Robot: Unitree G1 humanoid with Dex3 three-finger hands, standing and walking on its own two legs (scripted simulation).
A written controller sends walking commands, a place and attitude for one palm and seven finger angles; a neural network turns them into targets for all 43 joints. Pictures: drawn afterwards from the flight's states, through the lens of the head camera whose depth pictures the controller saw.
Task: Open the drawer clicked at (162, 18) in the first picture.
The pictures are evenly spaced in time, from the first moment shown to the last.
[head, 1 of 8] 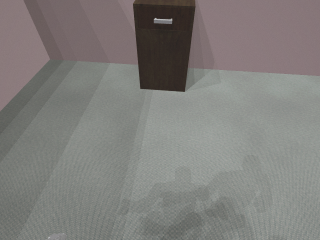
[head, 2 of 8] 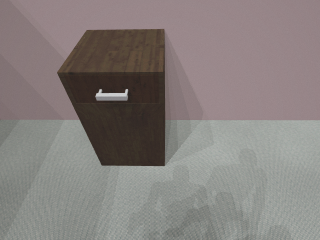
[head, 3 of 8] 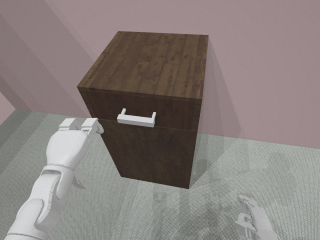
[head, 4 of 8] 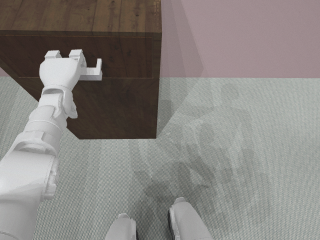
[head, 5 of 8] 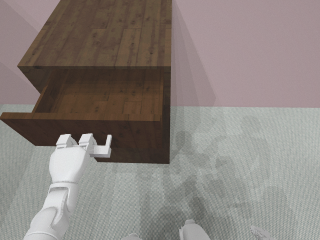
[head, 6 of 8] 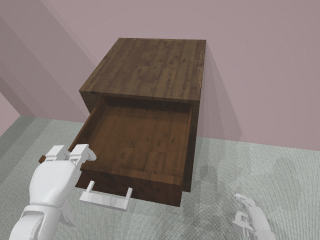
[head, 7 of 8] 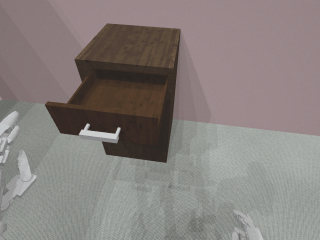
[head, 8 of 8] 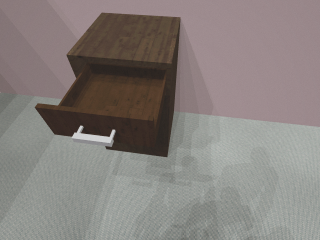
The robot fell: no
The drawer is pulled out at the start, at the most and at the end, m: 0.00 0.30 0.30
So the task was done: yes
